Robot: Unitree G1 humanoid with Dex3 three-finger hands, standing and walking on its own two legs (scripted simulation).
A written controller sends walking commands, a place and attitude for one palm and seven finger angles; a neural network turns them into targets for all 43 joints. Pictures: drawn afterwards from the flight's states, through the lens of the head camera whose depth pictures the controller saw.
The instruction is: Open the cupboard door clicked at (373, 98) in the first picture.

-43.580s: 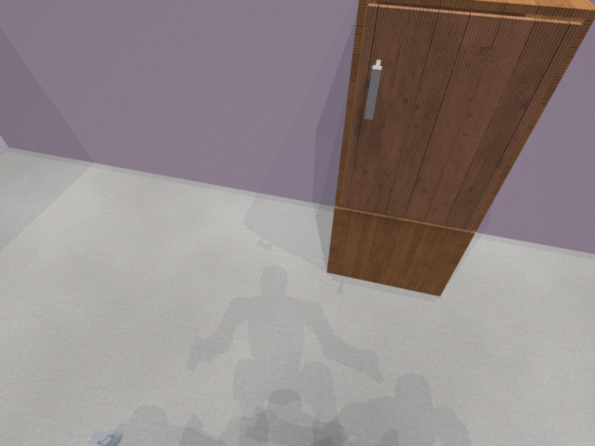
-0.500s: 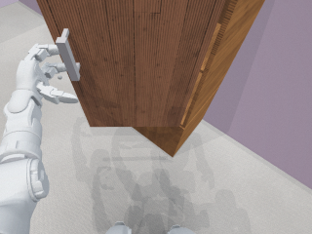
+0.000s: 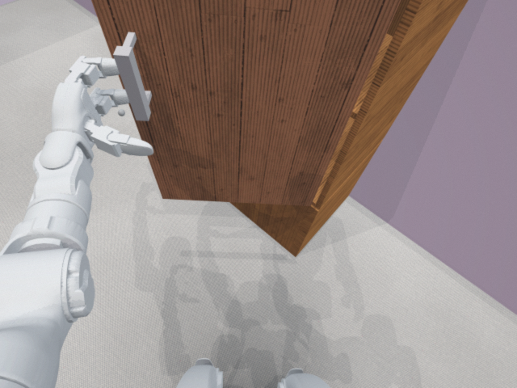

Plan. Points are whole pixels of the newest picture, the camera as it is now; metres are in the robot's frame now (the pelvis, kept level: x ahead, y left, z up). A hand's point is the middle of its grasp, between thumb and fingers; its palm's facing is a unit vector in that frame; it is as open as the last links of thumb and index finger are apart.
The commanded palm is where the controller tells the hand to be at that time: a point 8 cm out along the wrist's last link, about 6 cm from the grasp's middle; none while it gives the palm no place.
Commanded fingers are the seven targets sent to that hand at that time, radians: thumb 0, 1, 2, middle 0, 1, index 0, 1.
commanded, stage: slide the fingers in behind the handle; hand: left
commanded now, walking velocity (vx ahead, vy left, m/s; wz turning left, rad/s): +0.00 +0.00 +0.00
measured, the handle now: (137, 78) +0.57 +0.18 +0.12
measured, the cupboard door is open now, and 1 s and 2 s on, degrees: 41 40 40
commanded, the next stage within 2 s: move the hooked fingers beside the handle in 0.30 s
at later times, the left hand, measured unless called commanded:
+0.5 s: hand (122, 114) +0.49 +0.19 +0.12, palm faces +0.02 -1.00 +0.00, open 14.3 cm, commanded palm +0.48 +0.21 +0.11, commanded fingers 0.00 -0.50 0.30 -0.30 -1.20 -0.30 -1.20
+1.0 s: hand (119, 111) +0.50 +0.20 +0.12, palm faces -0.01 -1.00 +0.00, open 14.0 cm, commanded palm +0.48 +0.24 +0.11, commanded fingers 0.00 -0.50 0.30 -0.30 -1.20 -0.30 -1.20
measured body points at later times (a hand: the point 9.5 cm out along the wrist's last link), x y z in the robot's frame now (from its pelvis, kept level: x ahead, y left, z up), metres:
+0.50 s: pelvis +0.00 +0.00 +0.00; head +0.09 +0.02 +0.44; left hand +0.48 +0.25 +0.12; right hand +0.03 -0.26 -0.11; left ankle +0.03 +0.10 -0.69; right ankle -0.01 -0.11 -0.69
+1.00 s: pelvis +0.00 +0.00 +0.00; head +0.10 +0.02 +0.44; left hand +0.49 +0.25 +0.12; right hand +0.01 -0.27 -0.11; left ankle +0.03 +0.10 -0.69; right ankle -0.01 -0.11 -0.69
